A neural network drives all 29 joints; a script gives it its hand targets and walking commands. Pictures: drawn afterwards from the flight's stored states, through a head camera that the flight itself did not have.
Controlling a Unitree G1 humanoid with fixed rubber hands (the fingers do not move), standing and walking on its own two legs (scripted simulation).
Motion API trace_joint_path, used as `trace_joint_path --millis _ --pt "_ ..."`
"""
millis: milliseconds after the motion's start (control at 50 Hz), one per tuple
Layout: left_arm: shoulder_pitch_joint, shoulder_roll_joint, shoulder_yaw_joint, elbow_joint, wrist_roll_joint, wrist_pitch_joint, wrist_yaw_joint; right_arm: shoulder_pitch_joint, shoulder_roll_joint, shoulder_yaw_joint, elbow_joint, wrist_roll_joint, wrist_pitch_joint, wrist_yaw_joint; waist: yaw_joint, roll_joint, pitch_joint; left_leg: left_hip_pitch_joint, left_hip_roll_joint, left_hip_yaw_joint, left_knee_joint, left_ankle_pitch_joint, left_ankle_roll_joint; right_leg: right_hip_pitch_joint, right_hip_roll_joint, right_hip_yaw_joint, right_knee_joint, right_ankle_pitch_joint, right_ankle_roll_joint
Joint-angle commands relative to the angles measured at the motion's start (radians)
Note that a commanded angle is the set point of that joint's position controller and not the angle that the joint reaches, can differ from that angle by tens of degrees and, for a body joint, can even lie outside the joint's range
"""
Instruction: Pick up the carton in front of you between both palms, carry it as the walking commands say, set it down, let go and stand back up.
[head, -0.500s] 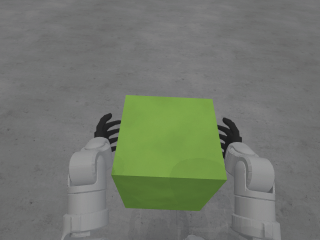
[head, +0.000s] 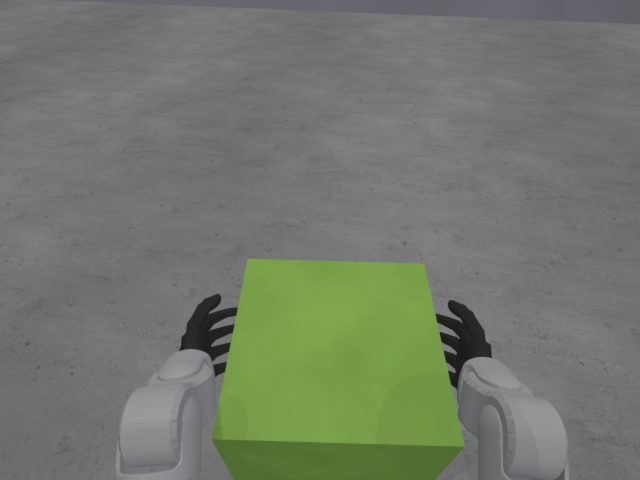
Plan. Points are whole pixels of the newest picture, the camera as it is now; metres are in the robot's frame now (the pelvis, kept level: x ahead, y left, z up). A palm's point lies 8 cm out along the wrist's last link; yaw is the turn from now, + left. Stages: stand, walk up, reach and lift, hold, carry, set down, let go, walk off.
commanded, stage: carry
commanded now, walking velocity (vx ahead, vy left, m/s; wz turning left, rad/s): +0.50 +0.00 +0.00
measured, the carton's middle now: (331, 388) +0.26 +0.00 +0.01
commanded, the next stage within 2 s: none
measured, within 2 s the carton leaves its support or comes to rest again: neither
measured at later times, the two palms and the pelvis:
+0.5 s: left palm (228, 198) +0.56 +0.18 +0.08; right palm (408, 208) +0.53 -0.11 +0.08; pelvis +0.31 +0.05 +0.00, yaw -3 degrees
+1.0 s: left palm (273, 108) +0.86 +0.14 +0.10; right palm (408, 112) +0.86 -0.16 +0.09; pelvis +0.61 -0.01 +0.00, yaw +0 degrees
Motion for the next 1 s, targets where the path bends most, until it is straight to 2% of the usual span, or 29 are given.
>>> trace_joint_path --millis 0,100,160,200,220,240,260,280,300,320,340,380,420,460,540,620,660,680,700,720,740,760,780,800,820,840,860,920,980 --pt "-0.411 -0.918 -0.695 -0.145 -0.336 0.006 -0.223 -0.420 0.937 0.711 -0.133 0.308 -0.017 0.175 -0.005 -0.138 -0.193 -0.049 0.013 0.032 -0.173 0.092 -0.021 0.219 -0.240 0.177 -0.154 0.114 -0.078" --pt "-0.360 -0.818 -0.676 -0.149 -0.315 0.041 -0.213 -0.391 0.846 0.702 -0.149 0.309 0.024 0.172 0.002 -0.153 -0.103 -0.019 -0.008 0.094 -0.335 0.208 -0.005 0.226 -0.221 0.111 -0.130 0.219 -0.051" --pt "-0.359 -0.781 -0.667 -0.131 -0.302 0.060 -0.204 -0.388 0.802 0.682 -0.134 0.309 0.046 0.172 0.003 -0.167 -0.056 0.040 -0.012 0.122 -0.399 0.202 0.015 0.229 -0.230 0.103 -0.088 0.236 -0.032" --pt "-0.371 -0.768 -0.670 -0.124 -0.302 0.070 -0.200 -0.371 0.787 0.659 -0.108 0.303 0.055 0.172 -0.017 -0.127 -0.092 0.246 -0.067 0.194 -0.461 0.145 0.031 0.167 -0.191 0.030 0.096 0.361 -0.001" --pt "-0.371 -0.759 -0.672 -0.119 -0.300 0.074 -0.197 -0.352 0.779 0.644 -0.085 0.297 0.058 0.172 -0.032 -0.079 -0.158 0.462 -0.052 0.166 -0.454 0.097 0.038 0.064 -0.153 -0.015 0.270 0.360 0.029" --pt "-0.383 -0.752 -0.675 -0.126 -0.302 0.080 -0.195 -0.347 0.759 0.626 -0.071 0.287 0.057 0.172 -0.043 0.097 -0.229 0.644 0.170 -0.199 -0.553 -0.055 0.108 -0.145 -0.072 -0.032 0.544 0.169 0.082" --pt "-0.410 -0.760 -0.687 -0.139 -0.309 0.083 -0.196 -0.364 0.773 0.629 -0.045 0.292 0.051 0.174 -0.043 0.332 -0.284 0.835 0.357 -0.555 -0.655 -0.034 0.226 -0.425 0.033 0.024 0.795 -0.250 0.103" --pt "-0.432 -0.790 -0.709 -0.140 -0.319 0.079 -0.201 -0.346 0.815 0.632 -0.047 0.301 0.043 0.180 -0.043 0.299 -0.267 0.790 0.358 -0.553 -0.662 0.112 0.243 -0.484 -0.015 0.143 0.931 -0.314 0.079" --pt "-0.444 -0.834 -0.719 -0.131 -0.326 0.069 -0.209 -0.360 0.860 0.641 -0.060 0.310 0.032 0.187 -0.044 0.218 -0.260 0.733 0.321 -0.453 -0.643 0.216 0.231 -0.495 -0.054 0.164 0.970 -0.290 0.054" --pt "-0.444 -0.881 -0.726 -0.121 -0.330 0.055 -0.216 -0.382 0.901 0.658 -0.070 0.317 0.021 0.193 -0.042 0.096 -0.262 0.681 0.306 -0.373 -0.640 0.212 0.205 -0.482 -0.092 0.182 0.943 -0.226 0.041" --pt "-0.435 -0.918 -0.729 -0.111 -0.330 0.041 -0.220 -0.404 0.935 0.676 -0.084 0.325 0.009 0.198 -0.035 0.046 -0.245 0.605 0.287 -0.293 -0.667 0.185 0.172 -0.446 -0.120 0.191 0.869 -0.165 0.040" --pt "-0.405 -0.955 -0.734 -0.104 -0.319 0.017 -0.220 -0.417 0.964 0.703 -0.104 0.340 -0.010 0.205 -0.031 0.082 -0.233 0.526 0.248 -0.177 -0.722 0.097 0.141 -0.383 -0.117 0.152 0.738 -0.099 0.048" --pt "-0.368 -0.957 -0.731 -0.107 -0.300 0.000 -0.214 -0.393 0.956 0.716 -0.117 0.347 -0.020 0.210 -0.031 0.109 -0.208 0.506 0.231 -0.111 -0.764 0.060 0.146 -0.373 -0.110 0.116 0.616 -0.060 0.062" --pt "-0.344 -0.942 -0.727 -0.120 -0.287 -0.007 -0.207 -0.379 0.932 0.725 -0.136 0.351 -0.025 0.213 -0.031 0.108 -0.177 0.523 0.217 -0.073 -0.783 0.075 0.156 -0.393 -0.106 0.086 0.484 -0.012 0.075" --pt "-0.332 -0.883 -0.723 -0.177 -0.289 0.005 -0.195 -0.362 0.863 0.722 -0.181 0.349 -0.014 0.205 -0.035 0.117 -0.118 0.545 0.179 0.014 -0.759 0.200 0.140 -0.364 -0.077 0.024 0.287 0.091 0.077" --pt "-0.337 -0.798 -0.707 -0.194 -0.299 0.039 -0.188 -0.334 0.786 0.690 -0.177 0.321 0.017 0.186 -0.037 0.147 -0.068 0.578 0.175 0.049 -0.704 0.282 0.114 -0.306 -0.064 -0.012 0.195 0.124 0.057" --pt "-0.330 -0.765 -0.689 -0.180 -0.301 0.055 -0.187 -0.343 0.757 0.679 -0.172 0.312 0.034 0.176 -0.023 0.134 -0.075 0.551 0.157 0.096 -0.579 0.369 0.092 -0.167 -0.026 -0.069 0.143 0.079 0.044" --pt "-0.323 -0.751 -0.676 -0.168 -0.301 0.062 -0.186 -0.339 0.746 0.675 -0.169 0.309 0.044 0.172 -0.014 0.097 -0.110 0.492 0.120 0.147 -0.437 0.439 0.068 -0.012 0.008 -0.098 0.128 0.031 0.037" --pt "-0.304 -0.739 -0.663 -0.149 -0.298 0.069 -0.186 -0.344 0.727 0.670 -0.165 0.307 0.053 0.167 0.005 0.025 -0.166 0.364 0.087 0.167 -0.230 0.361 0.034 0.178 -0.067 0.013 0.116 -0.029 0.026" --pt "-0.314 -0.727 -0.648 -0.128 -0.291 0.068 -0.187 -0.360 0.723 0.681 -0.188 0.308 0.064 0.164 0.016 -0.245 -0.257 0.085 -0.019 0.140 0.088 0.131 -0.028 0.401 -0.337 0.476 0.000 -0.181 -0.097" --pt "-0.305 -0.752 -0.650 -0.112 -0.302 0.068 -0.191 -0.384 0.733 0.690 -0.191 0.317 0.069 0.168 0.012 -0.353 -0.244 -0.112 -0.087 0.062 0.260 -0.210 -0.027 0.460 -0.417 0.695 -0.108 -0.050 -0.160" --pt "-0.322 -0.787 -0.658 -0.133 -0.312 0.066 -0.199 -0.392 0.782 0.704 -0.172 0.324 0.065 0.173 0.004 -0.262 -0.238 -0.156 -0.021 -0.030 0.365 -0.224 0.006 0.437 -0.412 0.595 -0.078 0.084 -0.155" --pt "-0.342 -0.836 -0.674 -0.141 -0.324 0.059 -0.207 -0.402 0.827 0.709 -0.170 0.329 0.057 0.181 0.004 -0.169 -0.245 -0.160 0.017 -0.054 0.383 -0.177 0.028 0.393 -0.385 0.503 -0.048 0.168 -0.136" --pt "-0.368 -0.877 -0.688 -0.152 -0.330 0.049 -0.214 -0.408 0.872 0.716 -0.161 0.332 0.047 0.187 -0.002 -0.088 -0.235 -0.136 0.052 -0.071 0.327 -0.104 0.036 0.326 -0.362 0.421 -0.055 0.176 -0.100" --pt "-0.396 -0.902 -0.699 -0.165 -0.338 0.040 -0.220 -0.411 0.907 0.721 -0.155 0.331 0.035 0.191 -0.005 -0.068 -0.228 -0.097 0.071 -0.078 0.257 -0.048 0.034 0.269 -0.340 0.347 -0.087 0.134 -0.068" --pt "-0.409 -0.919 -0.709 -0.172 -0.345 0.032 -0.225 -0.410 0.929 0.724 -0.154 0.325 0.025 0.192 -0.006 -0.088 -0.228 -0.067 0.061 -0.053 0.211 -0.009 0.030 0.242 -0.319 0.291 -0.107 0.104 -0.050" --pt "-0.405 -0.927 -0.716 -0.178 -0.349 0.025 -0.230 -0.396 0.941 0.725 -0.151 0.318 0.015 0.190 -0.006 -0.108 -0.217 -0.057 0.051 -0.031 0.160 0.013 0.023 0.229 -0.307 0.242 -0.116 0.146 -0.045" --pt "-0.380 -0.908 -0.719 -0.193 -0.355 0.016 -0.239 -0.360 0.939 0.724 -0.156 0.297 -0.003 0.178 -0.010 -0.140 -0.187 -0.053 0.016 0.033 -0.021 0.054 -0.004 0.240 -0.272 0.119 -0.094 0.393 -0.049" --pt "-0.348 -0.868 -0.711 -0.207 -0.349 0.020 -0.235 -0.353 0.907 0.725 -0.187 0.298 0.002 0.167 -0.007 -0.180 -0.156 -0.001 -0.019 0.089 -0.216 0.130 -0.008 0.239 -0.229 0.016 -0.048 0.576 -0.028"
